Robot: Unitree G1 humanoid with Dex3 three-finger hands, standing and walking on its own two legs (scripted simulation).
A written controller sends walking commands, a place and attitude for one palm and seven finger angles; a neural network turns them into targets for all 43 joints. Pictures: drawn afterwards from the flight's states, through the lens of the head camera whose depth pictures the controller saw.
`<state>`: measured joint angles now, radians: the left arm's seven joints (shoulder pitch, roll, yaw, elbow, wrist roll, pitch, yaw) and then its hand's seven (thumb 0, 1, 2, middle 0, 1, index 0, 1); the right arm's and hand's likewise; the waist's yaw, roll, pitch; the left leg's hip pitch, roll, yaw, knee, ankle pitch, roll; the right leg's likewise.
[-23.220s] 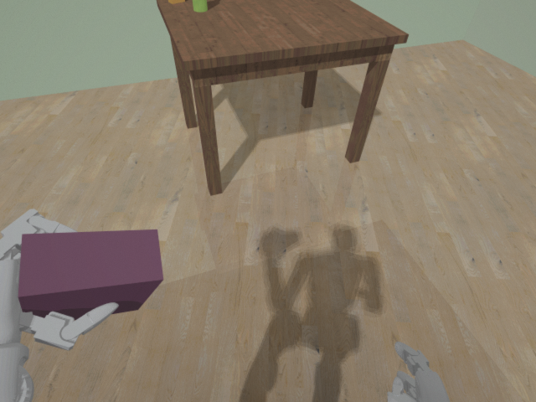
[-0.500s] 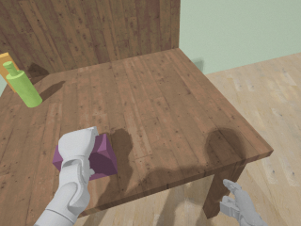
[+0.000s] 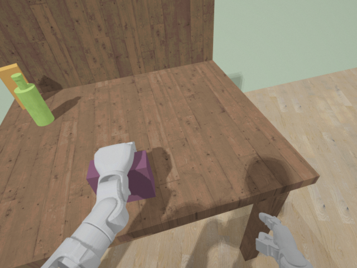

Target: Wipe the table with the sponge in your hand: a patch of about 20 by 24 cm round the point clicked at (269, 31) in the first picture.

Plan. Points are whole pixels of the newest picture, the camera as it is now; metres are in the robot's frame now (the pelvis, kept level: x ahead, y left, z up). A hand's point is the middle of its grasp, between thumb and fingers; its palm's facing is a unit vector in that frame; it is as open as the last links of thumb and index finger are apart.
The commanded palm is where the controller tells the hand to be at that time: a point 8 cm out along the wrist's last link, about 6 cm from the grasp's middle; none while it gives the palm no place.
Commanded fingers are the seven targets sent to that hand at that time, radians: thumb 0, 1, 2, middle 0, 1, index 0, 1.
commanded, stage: wipe forward along the third lane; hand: left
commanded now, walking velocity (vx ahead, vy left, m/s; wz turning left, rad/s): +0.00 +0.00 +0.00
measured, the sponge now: (126, 184) +0.31 +0.20 +0.01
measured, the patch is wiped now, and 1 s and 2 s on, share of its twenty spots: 1.00 1.00 1.00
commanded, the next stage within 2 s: wipe back along the third lane in 1.54 s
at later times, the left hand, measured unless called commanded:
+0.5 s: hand (127, 158) +0.36 +0.20 +0.05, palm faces -0.06 -0.04 -1.00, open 10.1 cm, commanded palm +0.35 +0.19 +0.09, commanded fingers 0.00 0.10 1.30 -1.20 -1.60 -1.20 -1.60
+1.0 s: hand (128, 143) +0.42 +0.21 +0.05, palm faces -0.08 -0.02 -1.00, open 10.1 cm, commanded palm +0.40 +0.21 +0.09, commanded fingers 0.00 0.10 1.30 -1.20 -1.60 -1.20 -1.60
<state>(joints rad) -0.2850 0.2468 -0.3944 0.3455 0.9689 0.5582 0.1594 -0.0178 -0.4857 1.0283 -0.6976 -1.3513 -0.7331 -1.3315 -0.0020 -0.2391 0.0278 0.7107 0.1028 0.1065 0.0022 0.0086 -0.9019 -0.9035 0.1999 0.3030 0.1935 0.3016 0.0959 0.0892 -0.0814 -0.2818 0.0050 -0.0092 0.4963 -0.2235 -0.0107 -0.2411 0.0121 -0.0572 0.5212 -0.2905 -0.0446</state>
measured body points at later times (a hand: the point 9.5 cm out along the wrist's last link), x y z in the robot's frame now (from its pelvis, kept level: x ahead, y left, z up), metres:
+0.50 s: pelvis -0.01 -0.01 +0.00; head -0.02 -0.04 +0.45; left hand +0.36 +0.19 +0.11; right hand +0.17 -0.25 -0.12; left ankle +0.02 +0.13 -0.74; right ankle -0.01 -0.09 -0.74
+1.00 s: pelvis -0.01 -0.01 -0.01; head +0.01 -0.03 +0.44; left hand +0.42 +0.21 +0.11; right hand +0.11 -0.27 -0.14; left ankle +0.02 +0.13 -0.74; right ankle -0.01 -0.09 -0.74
